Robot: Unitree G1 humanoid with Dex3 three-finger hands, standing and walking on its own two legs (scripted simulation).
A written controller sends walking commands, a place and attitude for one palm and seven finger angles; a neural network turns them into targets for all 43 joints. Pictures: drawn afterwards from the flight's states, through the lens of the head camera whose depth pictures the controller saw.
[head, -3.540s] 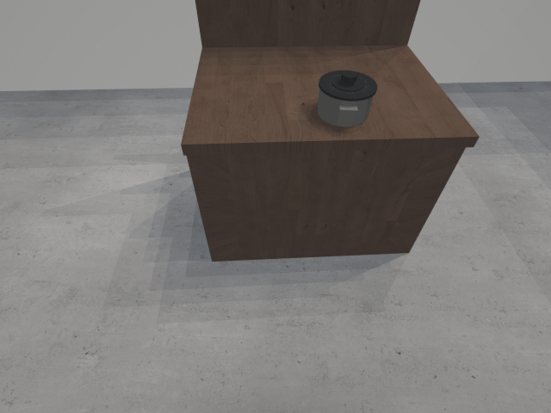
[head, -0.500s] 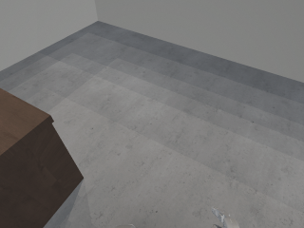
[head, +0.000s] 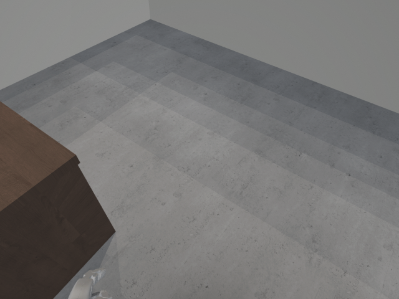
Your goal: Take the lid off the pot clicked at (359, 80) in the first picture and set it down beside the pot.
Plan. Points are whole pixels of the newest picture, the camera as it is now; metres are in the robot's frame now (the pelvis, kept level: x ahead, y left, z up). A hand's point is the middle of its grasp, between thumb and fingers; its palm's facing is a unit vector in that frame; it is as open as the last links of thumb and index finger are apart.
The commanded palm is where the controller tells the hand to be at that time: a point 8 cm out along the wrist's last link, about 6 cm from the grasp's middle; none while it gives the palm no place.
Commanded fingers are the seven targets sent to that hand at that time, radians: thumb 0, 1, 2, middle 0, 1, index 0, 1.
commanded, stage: turn to face it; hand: left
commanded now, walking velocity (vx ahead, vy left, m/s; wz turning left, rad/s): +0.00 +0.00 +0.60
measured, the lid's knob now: out of the picture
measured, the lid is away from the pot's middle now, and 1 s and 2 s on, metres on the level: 0.00 0.00 0.00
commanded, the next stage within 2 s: take the last steps up to it in 1.40 s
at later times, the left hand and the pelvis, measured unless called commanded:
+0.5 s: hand out of the picture -0.06 +0.17 -0.17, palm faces +0.37 -0.89 -0.27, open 7.4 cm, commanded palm none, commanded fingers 0.00 0.90 0.90 -0.20 -0.30 -0.20 -0.30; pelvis -0.01 -0.03 -0.01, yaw +20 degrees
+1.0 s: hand out of the picture -0.07 +0.26 -0.16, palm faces +0.61 -0.75 -0.24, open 7.4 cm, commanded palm none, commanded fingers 0.00 0.90 0.90 -0.20 -0.30 -0.20 -0.30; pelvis -0.03 +0.02 +0.00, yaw +37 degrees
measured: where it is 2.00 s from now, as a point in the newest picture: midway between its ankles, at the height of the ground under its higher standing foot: outside the picture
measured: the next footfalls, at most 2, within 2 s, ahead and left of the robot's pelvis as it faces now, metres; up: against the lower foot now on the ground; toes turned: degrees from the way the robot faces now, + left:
right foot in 0.14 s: +0.03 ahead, -0.15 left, +0.00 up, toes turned +8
left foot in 0.58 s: +0.00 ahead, +0.11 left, +0.00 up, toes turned +29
